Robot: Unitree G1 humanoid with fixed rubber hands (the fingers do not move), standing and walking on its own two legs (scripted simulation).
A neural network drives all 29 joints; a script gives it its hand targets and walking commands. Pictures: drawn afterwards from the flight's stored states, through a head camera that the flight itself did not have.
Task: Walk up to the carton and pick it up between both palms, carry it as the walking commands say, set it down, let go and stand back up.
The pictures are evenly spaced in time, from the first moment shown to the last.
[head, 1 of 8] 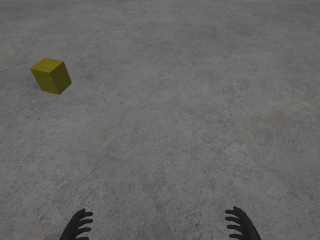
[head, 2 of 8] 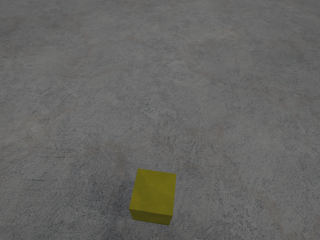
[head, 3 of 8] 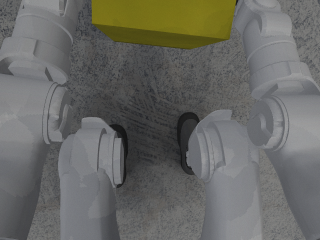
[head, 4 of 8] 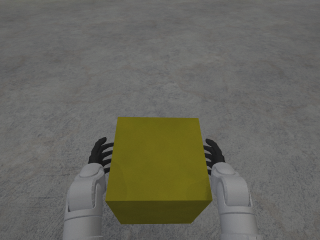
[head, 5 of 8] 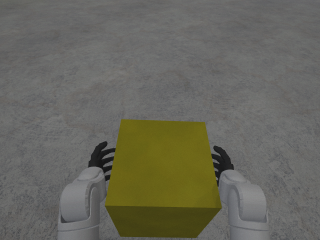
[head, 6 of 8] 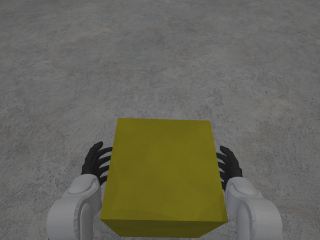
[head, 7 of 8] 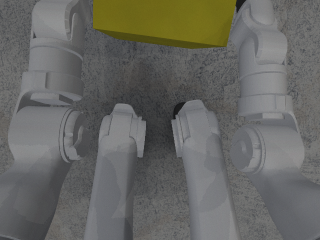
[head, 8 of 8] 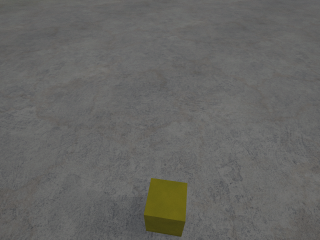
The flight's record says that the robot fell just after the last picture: no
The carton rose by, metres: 0.68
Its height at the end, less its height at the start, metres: +0.00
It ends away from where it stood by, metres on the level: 2.04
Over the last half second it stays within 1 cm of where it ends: yes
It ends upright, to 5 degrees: yes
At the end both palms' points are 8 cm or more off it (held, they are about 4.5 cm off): yes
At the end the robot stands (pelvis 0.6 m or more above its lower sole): yes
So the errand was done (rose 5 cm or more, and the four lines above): yes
